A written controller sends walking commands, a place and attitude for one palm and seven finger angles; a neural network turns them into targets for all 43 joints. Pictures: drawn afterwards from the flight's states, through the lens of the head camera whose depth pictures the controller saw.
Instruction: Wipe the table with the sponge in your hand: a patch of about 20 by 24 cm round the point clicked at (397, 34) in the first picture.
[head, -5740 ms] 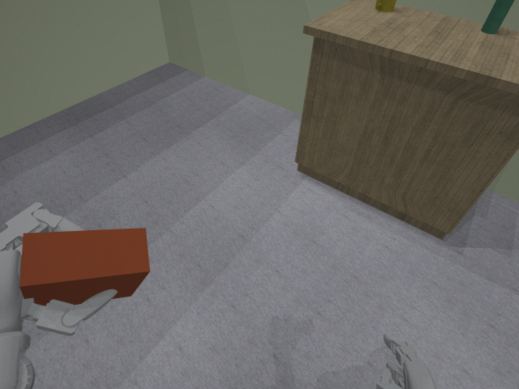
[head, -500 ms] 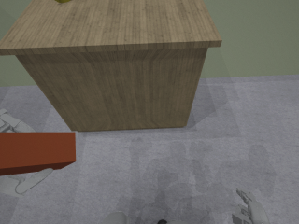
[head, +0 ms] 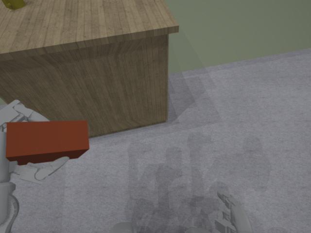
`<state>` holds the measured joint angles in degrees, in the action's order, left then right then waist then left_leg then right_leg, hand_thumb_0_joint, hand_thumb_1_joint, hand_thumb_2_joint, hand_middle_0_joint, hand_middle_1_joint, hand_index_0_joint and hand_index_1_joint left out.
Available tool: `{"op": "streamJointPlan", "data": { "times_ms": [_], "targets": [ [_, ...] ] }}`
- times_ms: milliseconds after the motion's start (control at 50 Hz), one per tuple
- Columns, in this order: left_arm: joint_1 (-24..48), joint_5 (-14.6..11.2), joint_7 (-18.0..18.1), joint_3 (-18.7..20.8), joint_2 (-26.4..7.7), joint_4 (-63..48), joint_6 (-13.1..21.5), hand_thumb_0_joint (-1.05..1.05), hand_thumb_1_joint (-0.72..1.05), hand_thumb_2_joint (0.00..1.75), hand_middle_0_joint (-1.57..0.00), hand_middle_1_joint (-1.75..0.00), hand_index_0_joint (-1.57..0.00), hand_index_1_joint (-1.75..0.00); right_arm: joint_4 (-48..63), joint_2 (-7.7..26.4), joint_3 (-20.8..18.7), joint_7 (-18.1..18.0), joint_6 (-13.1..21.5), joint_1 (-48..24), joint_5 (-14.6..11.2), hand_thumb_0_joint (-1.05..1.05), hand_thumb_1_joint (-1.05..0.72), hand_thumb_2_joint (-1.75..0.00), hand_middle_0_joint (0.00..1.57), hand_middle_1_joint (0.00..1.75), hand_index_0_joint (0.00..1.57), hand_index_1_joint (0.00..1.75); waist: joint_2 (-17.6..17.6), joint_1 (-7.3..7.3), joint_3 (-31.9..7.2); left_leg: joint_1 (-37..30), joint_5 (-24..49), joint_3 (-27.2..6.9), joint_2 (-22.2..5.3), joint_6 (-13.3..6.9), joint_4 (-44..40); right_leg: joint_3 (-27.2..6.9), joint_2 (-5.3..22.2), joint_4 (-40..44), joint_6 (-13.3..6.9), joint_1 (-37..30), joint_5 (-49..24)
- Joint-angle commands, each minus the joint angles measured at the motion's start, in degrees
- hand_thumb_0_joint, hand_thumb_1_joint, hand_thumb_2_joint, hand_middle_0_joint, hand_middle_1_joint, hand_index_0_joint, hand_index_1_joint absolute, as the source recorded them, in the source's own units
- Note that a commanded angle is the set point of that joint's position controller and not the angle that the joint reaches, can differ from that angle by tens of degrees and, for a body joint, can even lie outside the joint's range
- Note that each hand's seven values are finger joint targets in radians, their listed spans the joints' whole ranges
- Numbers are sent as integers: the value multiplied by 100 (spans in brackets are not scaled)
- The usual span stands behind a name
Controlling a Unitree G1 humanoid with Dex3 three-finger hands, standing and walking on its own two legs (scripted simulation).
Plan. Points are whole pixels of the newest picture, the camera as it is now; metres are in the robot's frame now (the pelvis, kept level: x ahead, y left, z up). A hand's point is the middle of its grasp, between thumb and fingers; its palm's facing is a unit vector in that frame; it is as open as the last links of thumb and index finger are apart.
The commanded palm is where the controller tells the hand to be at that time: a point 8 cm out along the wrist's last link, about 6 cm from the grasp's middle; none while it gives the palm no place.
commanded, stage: turn to face it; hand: left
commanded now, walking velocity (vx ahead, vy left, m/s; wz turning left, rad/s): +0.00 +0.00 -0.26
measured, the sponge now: (60, 143) +0.25 +0.20 +0.16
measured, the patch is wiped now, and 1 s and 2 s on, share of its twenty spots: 0.00 0.00 0.00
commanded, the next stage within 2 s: take the last steps up to it in 0.02 s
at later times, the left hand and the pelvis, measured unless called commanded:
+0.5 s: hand (36, 171) +0.19 +0.21 +0.18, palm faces +0.39 -0.81 -0.43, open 9.7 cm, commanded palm +0.15 +0.24 +0.20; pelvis -0.03 -0.03 +0.01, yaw -4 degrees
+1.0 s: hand (42, 133) +0.26 +0.23 +0.18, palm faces +0.36 -0.82 -0.45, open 9.7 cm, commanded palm +0.21 +0.27 +0.20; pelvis +0.04 +0.00 +0.01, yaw -3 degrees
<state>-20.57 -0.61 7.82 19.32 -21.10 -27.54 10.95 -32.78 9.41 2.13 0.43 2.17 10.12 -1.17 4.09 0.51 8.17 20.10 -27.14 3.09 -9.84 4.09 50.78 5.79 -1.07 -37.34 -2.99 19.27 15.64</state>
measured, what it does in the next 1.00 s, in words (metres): steps on the spot: left foot, then right foot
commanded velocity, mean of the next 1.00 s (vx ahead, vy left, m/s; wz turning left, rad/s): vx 0.27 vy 0.14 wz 0.02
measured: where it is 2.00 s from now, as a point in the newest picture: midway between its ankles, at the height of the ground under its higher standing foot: (150, 215)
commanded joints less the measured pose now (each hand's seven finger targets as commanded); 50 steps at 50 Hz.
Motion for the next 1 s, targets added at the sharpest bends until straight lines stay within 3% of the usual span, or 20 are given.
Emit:
{"op": "streamJointPlan", "data": {
  "times_ms": [0, 60, 220, 260, 280, 300, 360, 460, 480, 500, 520, 540, 600, 660, 780, 900, 920, 940, 960, 980],
  "targets": [
    [-1024, -220, 150, 1432, -1444, -1449, 416, 0, 10, 130, -120, -160, -120, -160, 939, 579, -371, -133, 142, -592, 25, 0, -90, -90, 20, 30, 20, 30, -1038, 93, -1583, 1067, -113, -513, 439, -52, 1796, -2567, 1817, 1582, -700, -1238, -2390],
    [-1324, -264, 176, 1540, -1365, -1905, 555, 0, 10, 130, -120, -160, -120, -160, 903, 570, -322, -104, -18, -634, 49, 0, -90, -90, 20, 30, 20, 30, -809, 2, -2025, 654, 53, -236, 509, -64, 600, -1835, 1541, 1483, -634, -1383, -2243],
    [-1347, -138, 322, 1242, -1173, -1539, 497, 0, 10, 130, -120, -160, -120, -160, 636, 910, -521, -342, 196, -158, 91, 0, -90, -90, 20, 30, 20, 30, -673, -111, -1850, -1214, 279, 158, 838, -523, -2715, -1891, 1130, 1930, -250, -365, 1443],
    [-1138, -122, 266, 1044, -949, -1453, 577, 0, 10, 130, -120, -160, -120, -160, 717, 1103, -569, -408, 257, -189, 132, 0, -90, -90, 20, 30, 20, 30, 813, -92, -1305, -1463, -683, -1507, -329, -1145, -3808, -975, 122, 372, 171, 683, 1601],
    [-920, -52, 276, 990, -965, -1406, 593, 0, 10, 130, -120, -160, -120, -160, 708, 1099, -561, -401, 316, -269, 87, 0, -90, -90, 20, 30, 20, 30, 1332, -137, -1063, -1136, -694, -2238, -1084, -1550, -4027, -212, -93, -1051, 308, 987, 1349],
    [-663, 17, 260, 1093, -1140, -1176, 611, 0, 10, 130, -120, -160, -120, -160, 585, 965, -533, -422, 377, -327, 100, 0, -90, -90, 20, 30, 20, 30, 1227, -191, -775, -336, -1000, -2385, -1177, -1751, -4217, -384, 52, -2100, 325, 1030, 1177],
    [-233, 130, 138, 555, -734, -881, 606, 0, 10, 130, -120, -160, -120, -160, 435, 1031, -610, -349, 520, -233, 55, 0, -90, -90, 20, 30, 20, 30, 894, -106, -416, 9, -506, -1131, -534, -1470, -3763, -141, 256, -1768, 405, 806, 969],
    [490, 143, 166, 257, -746, -1027, 509, 0, 10, 130, -120, -160, -120, -160, 378, 998, -500, -428, 612, -252, 93, 0, -90, -90, 20, 30, 20, 30, 843, -58, -617, 113, 192, -682, -170, -1120, -2820, 337, 200, 834, 431, -799, 782],
    [568, 173, 175, 281, -776, -947, 513, 0, 10, 130, -120, -160, -120, -160, 339, 959, -500, -423, 615, -220, 105, 0, -90, -90, 20, 30, 20, 30, 444, -54, -749, 442, 36, -486, 25, -981, -2284, 56, 404, 1299, 319, -1354, 591],
    [602, 208, 194, 441, -1003, -868, 510, 0, 10, 130, -120, -160, -120, -160, 339, 852, -515, -406, 591, -232, 103, 0, -90, -90, 20, 30, 20, 30, -727, -30, -802, 1117, -92, -35, 449, -773, -958, -1349, 1280, 1887, -72, -1728, 1067],
    [652, 139, 205, 673, -1271, -821, 508, 0, 10, 130, -120, -160, -120, -160, 429, 799, -533, -394, 574, -406, 89, 0, -90, -90, 20, 30, 20, 30, -2152, 27, -754, 1987, -431, 140, 947, -515, 740, -3496, 2565, 2545, -657, -1831, 1112],
    [797, 88, 219, 818, -1371, -799, 522, 0, 10, 130, -120, -160, -120, -160, 377, 976, -567, -352, 540, -515, 143, 0, -90, -90, 20, 30, 20, 30, -1699, 14, -705, 2090, -41, -502, 782, -418, 1645, -3690, 2908, 2819, -773, -1432, 1590],
    [-86, -24, 74, 996, -1313, -835, 685, 0, 10, 130, -120, -160, -120, -160, 312, 800, -521, -308, 382, -485, 123, 0, -90, -90, 20, 30, 20, 30, -700, -43, -515, 1774, 979, -593, 444, -289, 1898, -2472, 2339, 2646, -695, -749, 722],
    [-559, -58, 74, 1130, -1226, -913, 809, 0, 10, 130, -120, -160, -120, -160, 373, 691, -474, -258, 249, -484, 109, 0, -90, -90, 20, 30, 20, 30, -861, -82, -1070, 1663, 1176, -282, 400, -238, 1114, -1270, 2019, 2275, -535, -1431, -976],
    [-879, -98, 228, 1042, -1031, -1057, 733, 0, 10, 130, -120, -160, -120, -160, 611, 667, -538, -248, 375, -363, 113, 0, -90, -90, 20, 30, 20, 30, -1355, 84, -1507, 921, 1093, 484, 632, -355, -1051, -1027, 1890, 1809, -516, -2074, -2208],
    [-364, -45, 321, 844, -961, -1371, 606, 0, 10, 130, -120, -160, -120, -160, 660, 799, -660, -345, 410, -203, 115, 0, -90, -90, 20, 30, 20, 30, -1302, -21, -1502, -643, 1503, 777, 826, -464, -2490, -774, 1652, 1159, -226, -1432, -1264],
    [-208, -40, 319, 797, -951, -1532, 633, 0, 10, 130, -120, -160, -120, -160, 670, 880, -707, -384, 421, -156, 101, 0, -90, -90, 20, 30, 20, 30, -761, -95, -1574, -1234, 1652, 713, 777, -538, -2758, -613, 1448, 524, -88, -1107, -1438],
    [-149, -51, 315, 741, -943, -1682, 666, 0, 10, 130, -120, -160, -120, -160, 693, 997, -747, -410, 437, -125, 78, 0, -90, -90, 20, 30, 20, 30, 273, -194, -1678, -2054, 1892, -65, 216, -789, -2917, -253, 1078, -592, 141, -298, -1000],
    [-182, -37, 330, 750, -919, -1816, 718, 0, 10, 130, -120, -160, -120, -160, 707, 1035, -755, -382, 437, -116, 76, 0, -90, -90, 20, 30, 20, 30, 1391, -148, -1787, -2818, 3174, -1534, -856, -1346, -2926, 165, 533, -1788, 396, 1003, 1293],
    [-151, 45, 328, 734, -1030, -1729, 738, 0, 10, 130, -120, -160, -120, -160, 763, 941, -713, -347, 479, -117, 60, 0, -90, -90, 20, 30, 20, 30, 1187, -122, -1593, -2593, 3473, -2082, -1228, -1716, -3190, -92, 374, -2736, 326, 1430, 2174]
  ]
}}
